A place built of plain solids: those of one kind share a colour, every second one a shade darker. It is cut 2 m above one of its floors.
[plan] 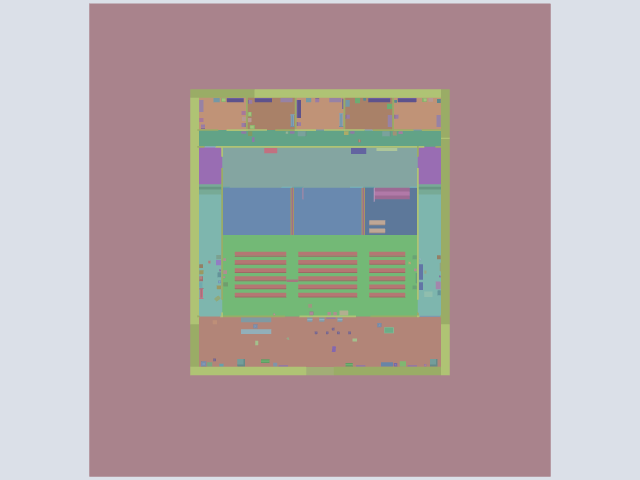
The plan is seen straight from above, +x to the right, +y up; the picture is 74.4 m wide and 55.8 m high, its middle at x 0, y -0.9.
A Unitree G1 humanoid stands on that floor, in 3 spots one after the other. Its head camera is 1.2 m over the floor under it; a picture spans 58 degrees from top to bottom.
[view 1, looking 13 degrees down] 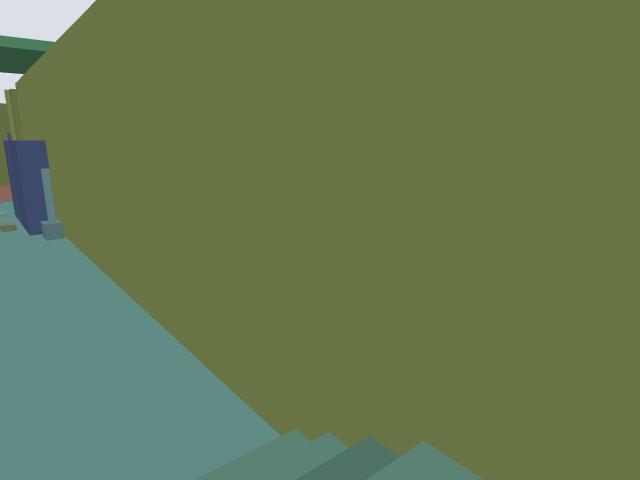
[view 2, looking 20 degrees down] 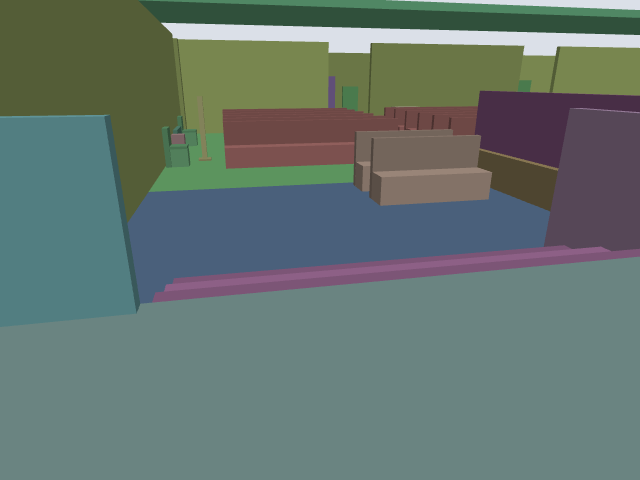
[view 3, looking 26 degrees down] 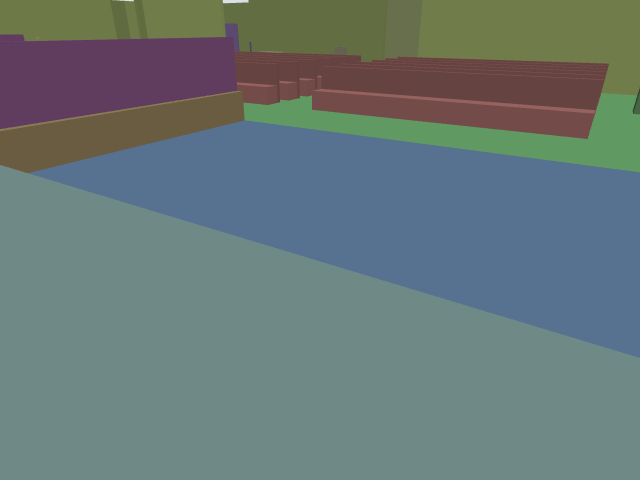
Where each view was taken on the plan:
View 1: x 12.78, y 6.21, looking -129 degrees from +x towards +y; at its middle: wall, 2.12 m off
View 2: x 9.88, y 7.58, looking -102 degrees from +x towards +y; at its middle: floor_lift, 5.29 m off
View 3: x -9.97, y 7.04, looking -58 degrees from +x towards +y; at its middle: floor_lift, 4.13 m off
